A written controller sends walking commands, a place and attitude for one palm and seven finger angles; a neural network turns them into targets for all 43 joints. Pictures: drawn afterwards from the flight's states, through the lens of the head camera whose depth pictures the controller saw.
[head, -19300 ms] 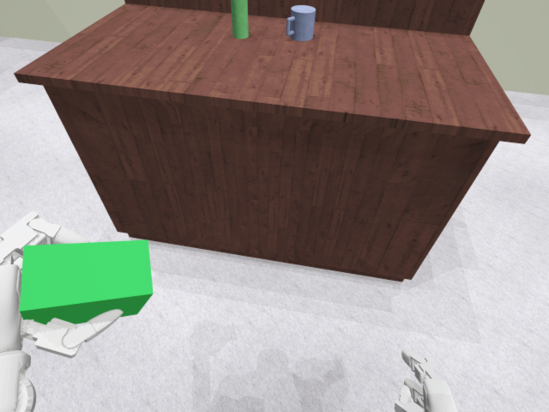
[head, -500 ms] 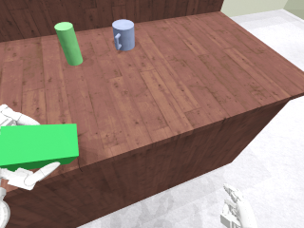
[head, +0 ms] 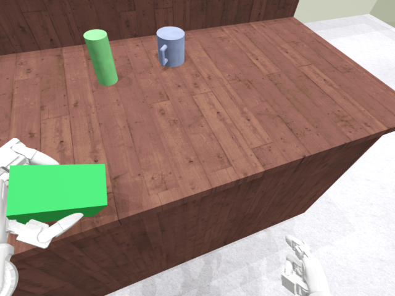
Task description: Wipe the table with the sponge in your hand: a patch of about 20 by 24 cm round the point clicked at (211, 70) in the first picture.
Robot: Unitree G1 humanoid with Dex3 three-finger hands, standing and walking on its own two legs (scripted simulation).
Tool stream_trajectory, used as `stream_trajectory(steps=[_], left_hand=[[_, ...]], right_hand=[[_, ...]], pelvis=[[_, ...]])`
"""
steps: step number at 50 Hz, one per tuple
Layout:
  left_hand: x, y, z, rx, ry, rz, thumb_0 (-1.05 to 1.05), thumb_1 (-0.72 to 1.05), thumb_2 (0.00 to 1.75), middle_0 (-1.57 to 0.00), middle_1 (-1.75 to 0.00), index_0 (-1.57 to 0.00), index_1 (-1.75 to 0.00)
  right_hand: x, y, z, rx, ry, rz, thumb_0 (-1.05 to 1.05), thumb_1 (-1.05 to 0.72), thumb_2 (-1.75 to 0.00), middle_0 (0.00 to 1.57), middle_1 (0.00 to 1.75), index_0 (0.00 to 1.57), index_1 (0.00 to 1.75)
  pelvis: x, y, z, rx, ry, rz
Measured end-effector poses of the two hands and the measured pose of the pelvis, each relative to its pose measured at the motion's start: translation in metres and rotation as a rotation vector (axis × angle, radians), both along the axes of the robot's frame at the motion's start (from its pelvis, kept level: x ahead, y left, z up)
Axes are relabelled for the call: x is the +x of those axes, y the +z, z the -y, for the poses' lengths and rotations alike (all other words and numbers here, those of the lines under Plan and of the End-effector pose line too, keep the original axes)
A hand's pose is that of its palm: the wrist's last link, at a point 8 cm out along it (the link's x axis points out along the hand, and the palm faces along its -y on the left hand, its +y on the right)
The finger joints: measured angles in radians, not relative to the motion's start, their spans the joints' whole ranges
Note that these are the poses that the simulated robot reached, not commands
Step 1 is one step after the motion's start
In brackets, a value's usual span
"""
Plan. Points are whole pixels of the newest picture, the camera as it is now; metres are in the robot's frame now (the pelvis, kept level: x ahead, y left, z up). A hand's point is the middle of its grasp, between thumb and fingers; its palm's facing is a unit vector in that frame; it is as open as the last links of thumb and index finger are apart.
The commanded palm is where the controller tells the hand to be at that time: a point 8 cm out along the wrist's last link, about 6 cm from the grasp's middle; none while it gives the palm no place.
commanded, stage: come to a stop and stand still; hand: left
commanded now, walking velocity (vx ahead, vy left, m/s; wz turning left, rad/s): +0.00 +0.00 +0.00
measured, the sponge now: (72, 193) +0.23 +0.22 +0.14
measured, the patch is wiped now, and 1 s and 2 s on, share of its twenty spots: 0.00 0.00 0.00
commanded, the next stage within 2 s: look again from close up in 0.02 s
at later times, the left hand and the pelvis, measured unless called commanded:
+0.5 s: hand (57, 192) +0.23 +0.23 +0.16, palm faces +0.37 -0.85 -0.38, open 10.2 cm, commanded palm +0.17 +0.27 +0.18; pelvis +0.01 -0.01 +0.00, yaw +0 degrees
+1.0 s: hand (98, 186) +0.24 +0.18 +0.15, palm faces +0.32 -0.87 -0.38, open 10.2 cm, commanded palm +0.18 +0.22 +0.18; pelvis +0.02 -0.06 +0.00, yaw -1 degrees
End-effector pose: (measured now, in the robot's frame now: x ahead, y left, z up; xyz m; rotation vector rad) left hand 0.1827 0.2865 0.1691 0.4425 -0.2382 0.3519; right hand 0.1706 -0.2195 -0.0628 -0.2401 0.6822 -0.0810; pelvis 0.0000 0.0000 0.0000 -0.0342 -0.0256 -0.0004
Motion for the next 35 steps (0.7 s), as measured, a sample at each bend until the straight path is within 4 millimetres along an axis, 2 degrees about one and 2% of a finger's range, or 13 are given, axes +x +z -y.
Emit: stream_trajectory(steps=[16, 35], left_hand=[[0.001, 0.002, 0.009, 0.011, -0.002, -0.022, -0.01, -0.51, 1.02, -0.71, -1.36, -0.73, -1.35], [0.010, 0.000, 0.028, -0.012, -0.005, -0.039, -0.01, -0.51, 1.02, -0.71, -1.36, -0.73, -1.35]], right_hand=[[0.003, -0.004, 0.004, 0.022, -0.010, -0.010, 0.01, -0.90, -0.90, 0.20, 0.30, 0.21, 0.30], [0.011, -0.002, 0.025, 0.029, -0.028, -0.005, 0.01, -0.90, -0.90, 0.20, 0.30, 0.20, 0.30]], pelvis=[[0.004, 0.001, 0.006, 0.006, -0.001, -0.001], [0.010, 0.003, 0.025, 0.013, -0.007, -0.007]])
